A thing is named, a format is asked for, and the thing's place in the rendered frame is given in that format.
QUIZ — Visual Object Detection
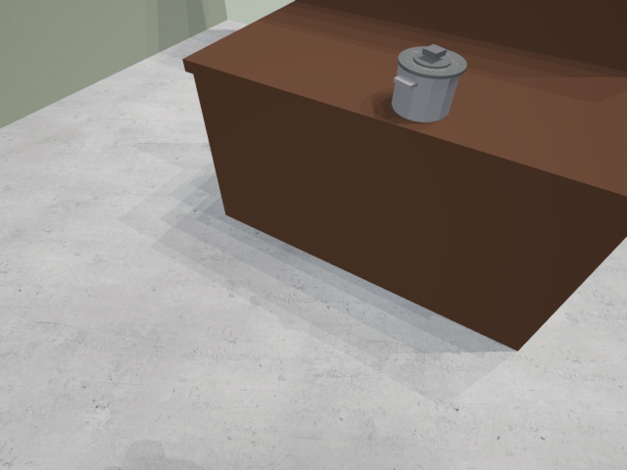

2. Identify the knob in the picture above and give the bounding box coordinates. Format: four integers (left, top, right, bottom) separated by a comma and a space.
422, 44, 447, 60

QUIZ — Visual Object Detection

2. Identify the pot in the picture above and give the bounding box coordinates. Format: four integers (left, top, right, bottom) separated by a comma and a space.
391, 66, 459, 122

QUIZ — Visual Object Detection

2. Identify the table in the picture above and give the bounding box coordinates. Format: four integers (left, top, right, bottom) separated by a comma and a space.
182, 0, 627, 351

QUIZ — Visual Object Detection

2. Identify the lid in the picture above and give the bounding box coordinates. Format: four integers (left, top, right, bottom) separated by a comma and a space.
398, 46, 467, 79

